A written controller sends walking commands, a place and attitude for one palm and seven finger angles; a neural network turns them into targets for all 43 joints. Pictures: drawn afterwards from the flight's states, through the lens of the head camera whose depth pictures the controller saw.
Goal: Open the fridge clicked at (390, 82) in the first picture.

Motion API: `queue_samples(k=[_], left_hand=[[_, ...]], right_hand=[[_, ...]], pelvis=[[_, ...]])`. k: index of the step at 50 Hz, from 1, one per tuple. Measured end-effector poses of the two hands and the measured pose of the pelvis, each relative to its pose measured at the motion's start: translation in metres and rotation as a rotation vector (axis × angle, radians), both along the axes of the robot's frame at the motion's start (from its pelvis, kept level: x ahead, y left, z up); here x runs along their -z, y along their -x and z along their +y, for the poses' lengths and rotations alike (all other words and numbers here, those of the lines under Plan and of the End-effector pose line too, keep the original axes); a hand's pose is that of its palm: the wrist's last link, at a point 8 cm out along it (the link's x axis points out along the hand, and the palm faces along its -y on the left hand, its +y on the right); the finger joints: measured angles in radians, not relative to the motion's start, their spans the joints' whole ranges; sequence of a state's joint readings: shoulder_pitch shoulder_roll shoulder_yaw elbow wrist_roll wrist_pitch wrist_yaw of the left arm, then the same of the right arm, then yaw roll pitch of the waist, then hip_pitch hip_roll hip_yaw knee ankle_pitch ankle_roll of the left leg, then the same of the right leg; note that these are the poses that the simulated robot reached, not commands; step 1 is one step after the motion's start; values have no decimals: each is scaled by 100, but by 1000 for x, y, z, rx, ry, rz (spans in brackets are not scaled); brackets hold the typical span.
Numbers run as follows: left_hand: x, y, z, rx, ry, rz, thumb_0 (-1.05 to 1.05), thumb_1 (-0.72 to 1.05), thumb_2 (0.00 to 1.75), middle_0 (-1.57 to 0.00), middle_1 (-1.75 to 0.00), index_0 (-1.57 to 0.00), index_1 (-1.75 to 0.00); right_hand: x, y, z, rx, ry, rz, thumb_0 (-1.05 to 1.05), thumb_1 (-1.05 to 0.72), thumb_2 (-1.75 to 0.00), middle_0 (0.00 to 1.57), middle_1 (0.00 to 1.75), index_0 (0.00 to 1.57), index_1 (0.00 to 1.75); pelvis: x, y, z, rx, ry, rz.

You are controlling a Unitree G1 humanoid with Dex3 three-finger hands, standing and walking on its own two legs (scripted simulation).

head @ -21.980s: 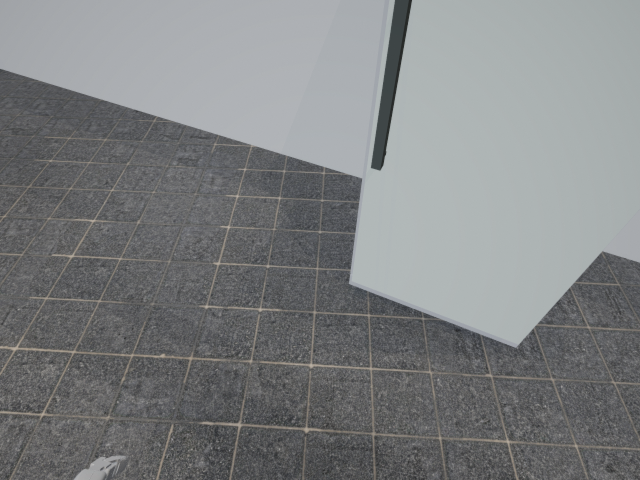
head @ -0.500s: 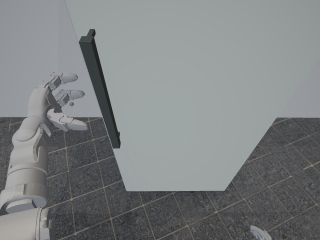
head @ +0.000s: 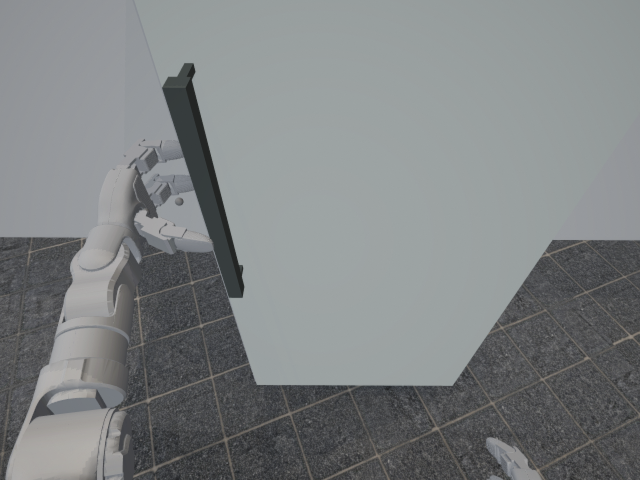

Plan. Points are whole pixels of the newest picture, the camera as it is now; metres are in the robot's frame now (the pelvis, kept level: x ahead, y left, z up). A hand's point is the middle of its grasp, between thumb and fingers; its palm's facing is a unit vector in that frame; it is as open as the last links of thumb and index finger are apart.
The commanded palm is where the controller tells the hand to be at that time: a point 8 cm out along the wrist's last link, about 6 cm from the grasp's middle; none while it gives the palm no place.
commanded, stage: feel for the door with the fingertips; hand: left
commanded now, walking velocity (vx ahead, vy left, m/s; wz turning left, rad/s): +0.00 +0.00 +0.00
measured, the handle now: (217, 204) +0.46 +0.17 +0.09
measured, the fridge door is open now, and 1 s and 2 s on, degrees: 0 0 0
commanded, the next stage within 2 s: slide the fingers in behind the handle in 0.14 s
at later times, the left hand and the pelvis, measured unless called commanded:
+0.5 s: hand (184, 197) +0.42 +0.19 +0.15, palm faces +0.04 -1.00 +0.01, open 13.7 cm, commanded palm +0.38 +0.24 +0.15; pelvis -0.01 -0.01 +0.00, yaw +0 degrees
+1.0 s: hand (195, 203) +0.40 +0.17 +0.15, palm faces +0.03 -1.00 +0.01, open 14.0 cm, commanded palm +0.37 +0.22 +0.15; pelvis +0.00 +0.00 +0.00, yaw +0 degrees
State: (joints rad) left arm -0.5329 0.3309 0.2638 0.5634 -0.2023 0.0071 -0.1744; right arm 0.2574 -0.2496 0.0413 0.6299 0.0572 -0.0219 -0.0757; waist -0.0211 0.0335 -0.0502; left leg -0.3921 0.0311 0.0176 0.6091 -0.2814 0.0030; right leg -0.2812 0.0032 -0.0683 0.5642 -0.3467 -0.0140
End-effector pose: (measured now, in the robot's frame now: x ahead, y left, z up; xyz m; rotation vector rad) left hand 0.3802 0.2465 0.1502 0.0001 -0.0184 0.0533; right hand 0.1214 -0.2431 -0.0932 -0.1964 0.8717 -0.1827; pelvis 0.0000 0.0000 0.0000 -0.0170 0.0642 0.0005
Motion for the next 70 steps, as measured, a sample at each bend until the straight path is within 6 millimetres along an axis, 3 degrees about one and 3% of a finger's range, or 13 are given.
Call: queue_samples(k=[15, 23, 31, 38, 49, 70], left_hand=[[2, -13, -4, 5, 0, 6, -1, -50, 30, -36, -125, -36, -123], [3, -14, -2, 12, 7, 1, -1, -50, 30, -37, -125, -36, -123], [7, -7, 0, 11, 5, -3, -1, -50, 30, -33, -122, -33, -121], [8, 1, -9, 24, 8, -12, -1, -50, 30, -31, -120, -31, -121], [4, -2, -18, 22, 13, -9, -1, -50, 30, -30, -120, -30, -120], [4, -1, -40, 24, 3, 2, -1, -50, 30, -30, -120, -30, -120]], right_hand=[[10, 38, -22, 44, 30, 109, 1, -90, -89, 20, 30, 20, 30], [11, 47, -25, 59, 28, 115, 1, -90, -89, 20, 30, 20, 30], [7, 40, -21, 68, 18, 75, 1, -90, -89, 20, 30, 20, 30], [4, 20, -13, 41, 11, 35, 1, -90, -89, 20, 30, 20, 30], [-3, -8, 1, 2, -5, -22, 1, -90, -89, 20, 30, 20, 30], [1, 0, -4, 13, -11, 20, 1, -90, -89, 20, 30, 20, 30]], pelvis=[[1, 6, -7, -4, -1, 14], [2, 8, -8, 3, -2, 21], [1, 6, -6, 14, -2, 19], [1, 3, -2, 8, 0, 7], [-1, -2, 1, 7, -2, -1], [-2, -4, -3, 7, -6, -15]])
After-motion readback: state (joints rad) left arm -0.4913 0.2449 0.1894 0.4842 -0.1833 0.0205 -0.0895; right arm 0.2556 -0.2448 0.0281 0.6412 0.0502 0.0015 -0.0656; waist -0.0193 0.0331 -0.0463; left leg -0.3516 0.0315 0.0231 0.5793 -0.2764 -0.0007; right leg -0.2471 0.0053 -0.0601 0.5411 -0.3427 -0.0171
